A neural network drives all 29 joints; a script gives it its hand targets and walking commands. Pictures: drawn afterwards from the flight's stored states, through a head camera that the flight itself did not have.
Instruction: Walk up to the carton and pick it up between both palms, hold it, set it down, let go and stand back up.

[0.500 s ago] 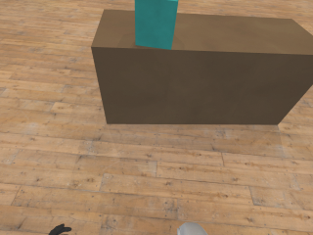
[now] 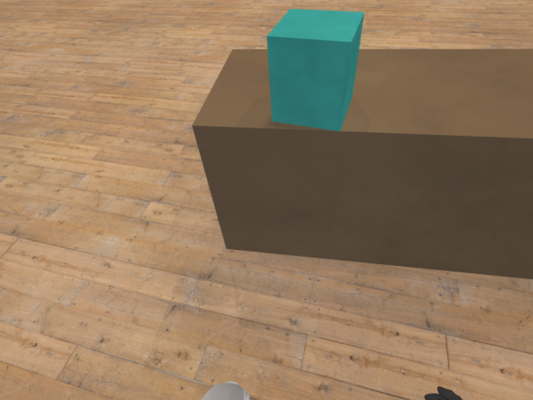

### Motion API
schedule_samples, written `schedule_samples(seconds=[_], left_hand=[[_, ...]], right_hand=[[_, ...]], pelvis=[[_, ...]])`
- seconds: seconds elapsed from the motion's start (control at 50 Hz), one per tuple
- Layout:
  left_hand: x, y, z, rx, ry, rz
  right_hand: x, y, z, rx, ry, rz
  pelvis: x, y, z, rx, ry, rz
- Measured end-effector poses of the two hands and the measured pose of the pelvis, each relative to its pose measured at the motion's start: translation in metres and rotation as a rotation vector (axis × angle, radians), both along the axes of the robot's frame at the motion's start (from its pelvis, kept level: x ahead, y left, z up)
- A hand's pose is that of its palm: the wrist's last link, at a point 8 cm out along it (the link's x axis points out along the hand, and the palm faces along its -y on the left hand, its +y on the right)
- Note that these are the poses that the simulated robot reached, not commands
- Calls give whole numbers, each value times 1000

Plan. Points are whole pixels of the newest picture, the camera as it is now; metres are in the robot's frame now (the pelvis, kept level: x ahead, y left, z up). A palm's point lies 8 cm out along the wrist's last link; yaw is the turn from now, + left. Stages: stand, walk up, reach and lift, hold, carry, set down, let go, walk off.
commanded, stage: walk up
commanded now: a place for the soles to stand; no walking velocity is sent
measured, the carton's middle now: (315, 70) +0.97 -0.10 +0.03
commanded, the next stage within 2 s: none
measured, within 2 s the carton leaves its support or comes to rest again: neither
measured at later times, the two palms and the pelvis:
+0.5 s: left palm (112, 357) +0.23 +0.31 -0.13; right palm (422, 319) +0.29 -0.23 -0.08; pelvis +0.20 +0.04 -0.01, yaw +0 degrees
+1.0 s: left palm (182, 235) +0.48 +0.23 -0.10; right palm (437, 276) +0.39 -0.30 -0.13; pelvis +0.37 -0.03 -0.02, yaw -2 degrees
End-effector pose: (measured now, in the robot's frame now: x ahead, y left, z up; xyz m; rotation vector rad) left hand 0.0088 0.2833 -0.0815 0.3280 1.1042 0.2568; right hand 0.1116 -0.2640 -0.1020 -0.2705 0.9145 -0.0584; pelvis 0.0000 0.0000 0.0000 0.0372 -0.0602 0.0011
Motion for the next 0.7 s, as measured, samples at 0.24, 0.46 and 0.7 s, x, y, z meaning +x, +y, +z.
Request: schedule_samples(seconds=[0.24, 0.46, 0.7], left_hand=[[22, -17, -34, -115, 153, 111], [178, 24, -56, -149, 113, -26], [359, 4, -31, -170, -82, -176]], right_hand=[[150, 47, 9, 26, -79, 94], [193, 39, 17, -126, -50, -67], [156, 20, 16, -121, 187, -188]], pelvis=[[94, 10, -9, -56, 8, 13], [191, 43, -15, -70, -13, 7], [267, 31, 0, -35, 15, -20]])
